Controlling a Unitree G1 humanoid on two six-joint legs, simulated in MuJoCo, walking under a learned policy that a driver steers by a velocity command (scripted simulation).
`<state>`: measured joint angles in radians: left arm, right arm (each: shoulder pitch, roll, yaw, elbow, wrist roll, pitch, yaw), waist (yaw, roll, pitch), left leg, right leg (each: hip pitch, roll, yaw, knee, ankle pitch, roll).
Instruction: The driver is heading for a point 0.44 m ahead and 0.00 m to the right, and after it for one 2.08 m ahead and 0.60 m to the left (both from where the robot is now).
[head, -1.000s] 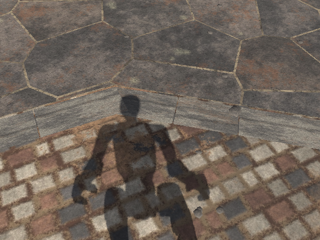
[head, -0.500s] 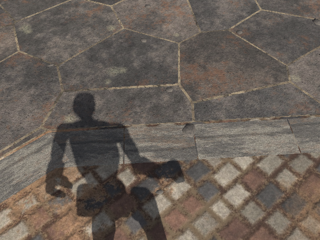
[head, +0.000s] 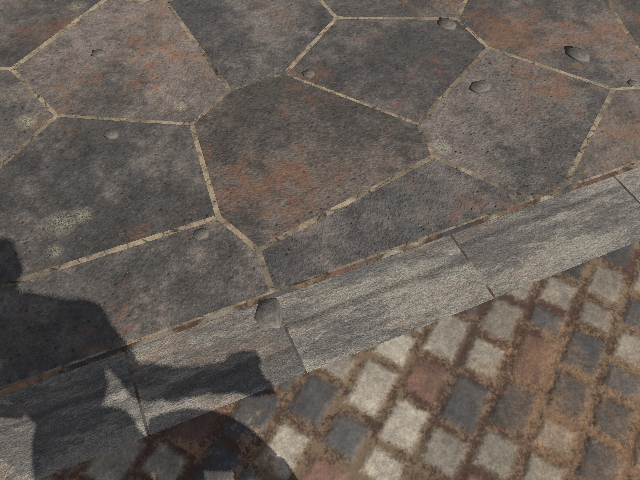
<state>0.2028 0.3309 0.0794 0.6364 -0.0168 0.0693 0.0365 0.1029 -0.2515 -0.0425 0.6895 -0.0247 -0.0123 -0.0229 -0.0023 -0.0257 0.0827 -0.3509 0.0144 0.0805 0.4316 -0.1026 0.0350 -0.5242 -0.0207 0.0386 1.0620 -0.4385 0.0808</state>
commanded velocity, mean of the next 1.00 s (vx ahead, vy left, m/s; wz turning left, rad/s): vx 0.30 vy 0.00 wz -0.11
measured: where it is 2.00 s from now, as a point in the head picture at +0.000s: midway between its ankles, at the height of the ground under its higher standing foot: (363, 464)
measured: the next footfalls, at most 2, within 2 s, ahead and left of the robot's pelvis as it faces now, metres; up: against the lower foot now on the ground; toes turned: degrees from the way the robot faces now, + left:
right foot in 0.20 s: +0.04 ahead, -0.13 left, +0.00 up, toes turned -9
left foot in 0.66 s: +0.42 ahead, +0.01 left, +0.00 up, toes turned -10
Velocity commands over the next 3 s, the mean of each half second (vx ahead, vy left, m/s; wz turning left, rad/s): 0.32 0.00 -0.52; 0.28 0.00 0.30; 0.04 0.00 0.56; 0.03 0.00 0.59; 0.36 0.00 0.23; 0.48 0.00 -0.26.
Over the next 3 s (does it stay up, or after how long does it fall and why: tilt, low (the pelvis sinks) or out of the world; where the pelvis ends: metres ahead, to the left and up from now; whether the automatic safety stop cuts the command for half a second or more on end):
stays up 0.77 0.23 -0.02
